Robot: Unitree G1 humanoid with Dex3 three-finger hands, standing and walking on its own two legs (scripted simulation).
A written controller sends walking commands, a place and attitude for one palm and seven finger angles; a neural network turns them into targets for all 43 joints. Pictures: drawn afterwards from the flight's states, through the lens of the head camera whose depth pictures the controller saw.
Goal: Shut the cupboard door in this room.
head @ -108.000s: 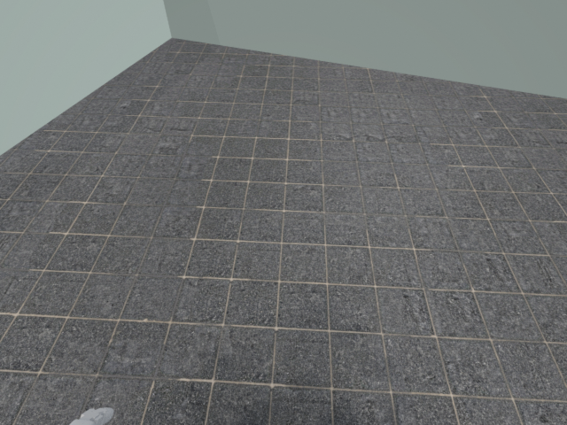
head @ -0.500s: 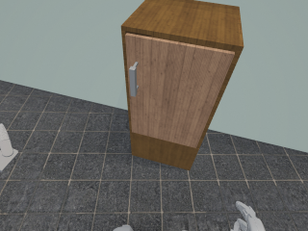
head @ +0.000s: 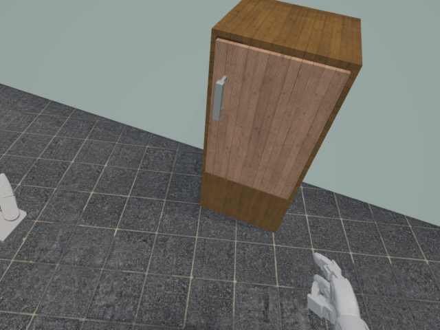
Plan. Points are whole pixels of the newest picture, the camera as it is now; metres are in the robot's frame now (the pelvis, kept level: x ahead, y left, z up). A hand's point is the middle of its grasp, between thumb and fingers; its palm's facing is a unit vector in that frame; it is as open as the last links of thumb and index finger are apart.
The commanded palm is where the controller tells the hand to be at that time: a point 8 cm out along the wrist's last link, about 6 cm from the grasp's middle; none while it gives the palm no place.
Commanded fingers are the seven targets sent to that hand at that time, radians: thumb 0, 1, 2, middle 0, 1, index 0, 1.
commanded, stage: stop stepping back and stand still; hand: left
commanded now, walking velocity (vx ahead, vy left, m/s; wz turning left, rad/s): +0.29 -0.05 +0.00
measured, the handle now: (220, 98) +0.80 +0.08 -0.02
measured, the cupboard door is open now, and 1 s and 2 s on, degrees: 0 0 0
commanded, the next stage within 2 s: let the arm hang, fingers relaxed in 1.40 s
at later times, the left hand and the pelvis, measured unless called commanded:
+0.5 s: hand (4, 274) +0.13 +0.26 +0.17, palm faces +0.33 -0.83 -0.44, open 7.4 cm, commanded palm +0.07 +0.31 +0.18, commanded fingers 0.00 0.90 0.90 -0.20 -0.30 -0.20 -0.30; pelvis -0.09 +0.02 +0.00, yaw -4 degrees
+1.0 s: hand out of the picture +0.14 +0.32 +0.17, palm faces +0.42 -0.80 -0.42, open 7.4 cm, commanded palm +0.08 +0.34 +0.18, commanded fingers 0.00 0.90 0.90 -0.20 -0.30 -0.20 -0.30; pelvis -0.08 +0.06 -0.01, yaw -5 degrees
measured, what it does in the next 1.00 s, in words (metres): steps on the spot: right foot, then left foot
